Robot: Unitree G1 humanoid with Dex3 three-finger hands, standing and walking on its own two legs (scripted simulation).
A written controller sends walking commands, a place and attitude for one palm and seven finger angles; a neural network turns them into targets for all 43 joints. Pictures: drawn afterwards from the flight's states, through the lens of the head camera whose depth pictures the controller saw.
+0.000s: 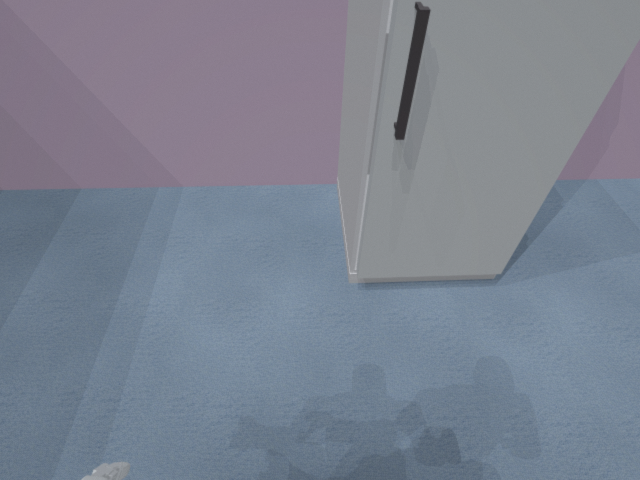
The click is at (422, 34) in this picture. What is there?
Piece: fridge door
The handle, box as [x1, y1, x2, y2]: [394, 2, 429, 139]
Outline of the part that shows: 420,2 415,2 415,8 417,10 398,117 397,121 394,122 396,139 403,139 429,14 429,8 427,6 423,6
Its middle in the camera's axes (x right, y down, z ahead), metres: +0.19 -0.36 +0.85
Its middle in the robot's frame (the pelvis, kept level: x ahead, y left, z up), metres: +0.89 -0.15 +0.10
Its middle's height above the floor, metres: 0.87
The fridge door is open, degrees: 0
